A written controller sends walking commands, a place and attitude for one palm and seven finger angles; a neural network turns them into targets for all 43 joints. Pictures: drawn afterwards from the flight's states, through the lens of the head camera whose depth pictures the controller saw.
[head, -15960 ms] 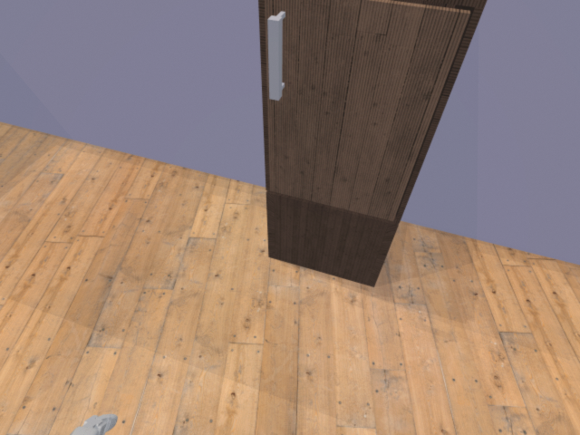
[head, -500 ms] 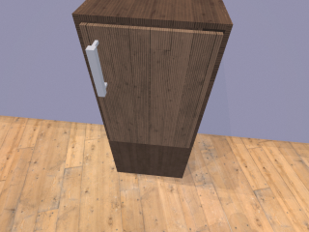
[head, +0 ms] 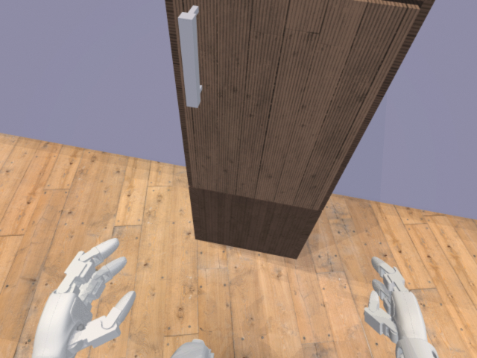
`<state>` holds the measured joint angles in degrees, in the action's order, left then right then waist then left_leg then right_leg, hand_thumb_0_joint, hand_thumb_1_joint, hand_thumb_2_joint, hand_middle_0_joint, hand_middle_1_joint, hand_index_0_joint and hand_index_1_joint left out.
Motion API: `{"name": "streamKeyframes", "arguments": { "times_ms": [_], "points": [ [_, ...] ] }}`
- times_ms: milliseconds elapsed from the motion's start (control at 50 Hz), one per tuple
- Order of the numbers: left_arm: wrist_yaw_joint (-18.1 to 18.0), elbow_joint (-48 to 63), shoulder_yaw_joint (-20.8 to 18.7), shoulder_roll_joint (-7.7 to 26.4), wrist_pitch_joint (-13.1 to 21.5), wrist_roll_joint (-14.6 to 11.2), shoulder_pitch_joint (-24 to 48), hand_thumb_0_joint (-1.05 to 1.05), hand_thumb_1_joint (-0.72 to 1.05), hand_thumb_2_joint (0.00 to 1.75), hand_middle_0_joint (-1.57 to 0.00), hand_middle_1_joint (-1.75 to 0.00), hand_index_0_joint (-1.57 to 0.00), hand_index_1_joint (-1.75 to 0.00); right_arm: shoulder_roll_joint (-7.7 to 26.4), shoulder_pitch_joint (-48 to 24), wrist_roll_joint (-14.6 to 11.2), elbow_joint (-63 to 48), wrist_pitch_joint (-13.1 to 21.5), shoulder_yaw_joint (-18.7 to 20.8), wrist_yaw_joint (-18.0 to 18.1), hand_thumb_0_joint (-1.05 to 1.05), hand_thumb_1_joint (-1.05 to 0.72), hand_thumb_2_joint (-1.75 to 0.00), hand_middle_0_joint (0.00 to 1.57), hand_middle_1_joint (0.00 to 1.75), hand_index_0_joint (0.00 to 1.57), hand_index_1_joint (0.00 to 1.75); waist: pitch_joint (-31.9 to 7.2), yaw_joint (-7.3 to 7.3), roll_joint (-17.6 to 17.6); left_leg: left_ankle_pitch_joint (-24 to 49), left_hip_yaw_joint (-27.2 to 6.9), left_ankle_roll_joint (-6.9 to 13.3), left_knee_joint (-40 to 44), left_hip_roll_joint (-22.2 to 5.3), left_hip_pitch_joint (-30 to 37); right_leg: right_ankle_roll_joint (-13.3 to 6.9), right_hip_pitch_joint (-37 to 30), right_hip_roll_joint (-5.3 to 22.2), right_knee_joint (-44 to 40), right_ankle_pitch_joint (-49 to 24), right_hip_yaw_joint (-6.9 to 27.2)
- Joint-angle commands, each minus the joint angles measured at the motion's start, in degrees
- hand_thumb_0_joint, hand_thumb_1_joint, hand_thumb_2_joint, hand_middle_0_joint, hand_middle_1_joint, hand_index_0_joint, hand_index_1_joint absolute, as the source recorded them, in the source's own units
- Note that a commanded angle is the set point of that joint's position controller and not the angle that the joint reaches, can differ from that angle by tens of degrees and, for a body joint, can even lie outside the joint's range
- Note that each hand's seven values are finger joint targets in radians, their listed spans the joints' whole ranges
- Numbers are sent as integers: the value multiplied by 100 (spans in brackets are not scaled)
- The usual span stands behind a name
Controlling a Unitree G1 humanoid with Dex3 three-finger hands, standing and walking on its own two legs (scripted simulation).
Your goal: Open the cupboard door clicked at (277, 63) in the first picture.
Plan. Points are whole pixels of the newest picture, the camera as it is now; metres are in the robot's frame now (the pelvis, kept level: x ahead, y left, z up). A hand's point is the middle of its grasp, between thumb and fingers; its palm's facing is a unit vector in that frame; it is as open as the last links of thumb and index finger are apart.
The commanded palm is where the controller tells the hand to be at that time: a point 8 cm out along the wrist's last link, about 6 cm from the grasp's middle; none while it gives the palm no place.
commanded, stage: raise the hand with hooked fingers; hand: left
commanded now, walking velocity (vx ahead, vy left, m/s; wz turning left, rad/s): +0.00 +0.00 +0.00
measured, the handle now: (193, 59) +0.60 +0.17 +0.17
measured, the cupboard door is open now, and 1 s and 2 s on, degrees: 0 0 0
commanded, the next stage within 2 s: move the hooked fingers beside the handle in 1.58 s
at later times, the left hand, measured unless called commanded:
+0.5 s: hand (83, 240) +0.23 +0.24 +0.11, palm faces -0.01 -1.00 -0.09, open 12.2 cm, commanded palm +0.21 +0.30 +0.12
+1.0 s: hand (46, 172) +0.28 +0.28 +0.19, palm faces +0.03 -1.00 -0.09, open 14.0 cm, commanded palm +0.26 +0.33 +0.19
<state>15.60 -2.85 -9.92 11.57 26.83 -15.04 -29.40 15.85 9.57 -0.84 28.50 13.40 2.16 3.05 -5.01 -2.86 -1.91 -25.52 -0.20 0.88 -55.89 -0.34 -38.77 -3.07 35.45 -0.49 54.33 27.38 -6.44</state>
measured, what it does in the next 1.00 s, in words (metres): stands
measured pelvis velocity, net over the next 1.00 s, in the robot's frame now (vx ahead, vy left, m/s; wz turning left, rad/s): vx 0.00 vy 0.01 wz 0.00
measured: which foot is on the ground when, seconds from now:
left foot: down 0.00-1.00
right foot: down 0.00-1.00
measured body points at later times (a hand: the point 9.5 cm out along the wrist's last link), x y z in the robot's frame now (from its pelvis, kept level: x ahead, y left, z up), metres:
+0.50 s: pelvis -0.01 +0.03 +0.02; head +0.01 +0.04 +0.47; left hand +0.23 +0.30 +0.12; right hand +0.15 -0.21 -0.05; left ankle +0.03 +0.11 -0.68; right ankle +0.00 -0.09 -0.68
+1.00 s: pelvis +0.00 +0.01 +0.05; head -0.01 +0.01 +0.50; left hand +0.27 +0.33 +0.20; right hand +0.19 -0.21 -0.02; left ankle +0.03 +0.11 -0.68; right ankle +0.00 -0.09 -0.68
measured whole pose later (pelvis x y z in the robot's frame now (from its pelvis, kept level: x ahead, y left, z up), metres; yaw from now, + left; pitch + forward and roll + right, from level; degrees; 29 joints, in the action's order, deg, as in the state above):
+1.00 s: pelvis +0.00 +0.01 +0.05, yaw +0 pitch -1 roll -1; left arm 26.0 -11.5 -23.6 25.4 1.8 -18.8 3.0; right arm 14.8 13.6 -3.4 35.0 14.5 -5.3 6.5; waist -1.3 -2.5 2.2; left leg -16.6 0.6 1.7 -34.7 0.2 -17.4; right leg -1.9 13.8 -1.0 31.7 17.2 -5.3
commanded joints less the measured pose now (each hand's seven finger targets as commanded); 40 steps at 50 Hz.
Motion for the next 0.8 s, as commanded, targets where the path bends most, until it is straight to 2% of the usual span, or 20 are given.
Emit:
{"name": "streamKeyframes", "arguments": {
  "times_ms": [0, 40, 100, 120, 140, 160, 180, 220, 260, 300, 320, 360, 400, 420, 460, 520, 620, 640, 720, 780],
  "points": [
    [47, 2388, 492, 499, 876, 94, 1972, 0, 27, 63, -25, -70, -25, -70, 523, 178, 22, -417, 359, -4, 37, 0, -90, -90, 20, 30, 20, 30, -923, 742, 1234, 1252, -332, 127, 692, -68, 1292, 109, 439, -64, -759, -1110, 415],
    [310, 1951, 501, 705, 444, 119, 2094, 0, 22, 61, -25, -74, -25, -74, 644, 165, -62, -413, 353, -33, 74, 0, -90, -90, 20, 30, 20, 30, -788, 782, 927, 946, -460, 126, 822, -73, 1136, 136, 328, -91, -884, -923, 377],
    [492, 1016, -61, 1065, -625, 97, 1167, 0, 15, 58, -25, -78, -25, -78, 644, 41, -181, -567, 247, -29, 129, 0, -90, -90, 20, 30, 20, 30, -813, 385, 278, 668, -425, 107, 1239, -37, 827, 168, -276, -72, -1228, -737, 357],
    [512, 651, -366, 1219, -1027, 39, 875, 0, 13, 57, -25, -80, -25, -80, 631, -83, -216, -617, 180, -37, 138, 0, -90, -90, 20, 30, 20, 30, -779, 170, 184, 722, -444, 89, 1395, -24, 816, 140, -491, -98, -1258, -798, 296],
    [504, 1088, -381, 1148, -1253, -102, 1032, 0, 11, 56, -26, -81, -26, -81, 601, -202, -235, -779, 139, -84, 147, 0, -90, -90, 20, 30, 20, 30, -973, 103, 229, 808, -382, 69, 1511, 16, 923, 170, -714, -41, -1290, -893, 260],
    [394, 1203, -722, 1311, -1467, -242, 984, 0, 8, 55, -26, -82, -26, -82, 541, -309, -242, -818, 103, -93, 167, 0, -90, -90, 20, 30, 20, 30, -1091, -29, 288, 873, -338, 44, 1581, 15, 1000, 173, -914, -26, -1333, -942, 251],
    [271, 1463, -841, 1219, -1570, -383, 1004, 0, 6, 54, -26, -84, -26, -84, 476, -354, -227, -853, 85, -131, 176, 0, -90, -90, 20, 30, 20, 30, -1167, -70, 248, 1050, -333, 21, 1657, 2, 1120, 179, -1068, -35, -1333, -1087, 179],
    [-28, 1901, -1222, 1367, -1531, -560, 1108, 0, 1, 52, -26, -87, -26, -87, 403, -351, -168, -828, 90, -182, 175, 0, -90, -90, 20, 30, 20, 30, -1196, -171, 278, 1432, -361, -28, 1722, -25, 1295, 135, -1266, -103, -1302, -1365, 118],
    [-280, 2135, -1151, 1237, -1302, -502, 1237, 0, -3, 50, -27, -90, -27, -90, 361, -171, -153, -746, 150, -192, 130, 0, -90, -90, 20, 30, 20, 30, -965, -46, 456, 1494, -325, -69, 1804, -86, 1431, 133, -1026, -124, -1354, -1337, 82],
    [-381, 2135, -855, 1137, -1013, -298, 1582, 0, -8, 48, -27, -93, -27, -93, 434, -9, -111, -633, 241, -204, 83, 0, -90, -90, 20, 30, 20, 30, -637, 151, 621, 1249, -362, -74, 1865, -127, 1431, 139, -694, -142, -1378, -1032, 77],
    [-348, 2129, -721, 1187, -911, -223, 1886, 0, -10, 47, -27, -94, -27, -94, 506, 39, -97, -593, 278, -217, 76, 0, -90, -90, 20, 30, 20, 30, -427, 259, 624, 1151, -416, -59, 1876, -132, 1410, 122, -633, -160, -1396, -973, 106],
    [-180, 1918, -451, 1116, -807, -106, 2136, 0, -15, 45, -27, -98, -27, -98, 570, 158, -120, -472, 387, -195, 72, 0, -90, -90, 20, 30, 20, 30, -460, 404, 793, 938, -447, -48, 1909, -145, 1575, 139, -517, -130, -1472, -828, 130],
    [73, 1628, -446, 1222, -892, -116, 2351, 0, -20, 43, -28, -100, -28, -100, 650, 196, -170, -376, 473, -172, 125, 0, -90, -90, 20, 30, 20, 30, -538, 458, 669, 658, -506, -21, 1971, -141, 1628, 160, -577, -105, -1606, -709, 175],
    [223, 1509, -494, 1339, -985, -156, 2523, 0, -22, 42, -28, -102, -28, -102, 698, 182, -192, -352, 486, -172, 165, 0, -90, -90, 20, 30, 20, 30, -484, 455, 607, 655, -505, -2, 2002, -112, 1629, 148, -703, -111, -1676, -756, 208],
    [417, 1456, -780, 1679, -1169, -227, 2685, 0, -27, 40, -28, -105, -28, -105, 727, 119, -236, -329, 533, -159, 236, 0, -90, -90, 20, 30, 20, 30, -735, 338, 670, 801, -511, 13, 2097, -93, 1822, 142, -970, -73, -1792, -858, 232],
    [449, 1412, -1417, 2214, -1390, -377, 2856, 0, -34, 37, -29, -110, -29, -110, 733, 49, -220, -317, 556, -192, 299, 0, -90, -90, 20, 30, 20, 30, -880, 140, 733, 1112, -525, 2, 2245, -78, 2051, 112, -1332, -82, -1924, -1106, 214],
    [413, 1126, -1598, 2153, -1576, -589, 3321, 0, -45, 32, -30, -117, -30, -117, 656, -55, -219, -289, 539, -292, 295, 0, -90, -90, 20, 30, 20, 30, -405, 68, 992, 1468, -474, -63, 2490, -63, 2219, 71, -1550, -133, -2133, -1445, 154],
    [450, 1002, -1527, 2074, -1642, -593, 3439, 0, -48, 31, -30, -118, -30, -118, 655, -61, -242, -268, 528, -286, 300, 0, -90, -90, 20, 30, 20, 30, -306, 131, 853, 1489, -443, -48, 2507, -73, 2261, 90, -1524, -124, -2196, -1510, 156],
    [769, 440, -1338, 2078, -2026, -500, 3726, 0, -50, 30, -30, -120, -30, -120, 730, 10, -271, -259, 486, -291, 315, 0, -90, -90, 20, 30, 20, 30, -239, 168, 744, 1542, -365, 12, 2559, -31, 2340, 101, -1672, -112, -2391, -1670, 253],
    [968, 407, -1465, 2346, -2221, -490, 4177, 0, -50, 30, -30, -120, -30, -120, 741, -46, -298, -281, 456, -292, 355, 0, -90, -90, 20, 30, 20, 30, -417, 193, 588, 1499, -340, 67, 2599, -23, 2495, 133, -1745, -84, -2524, -1660, 308]
  ]
}}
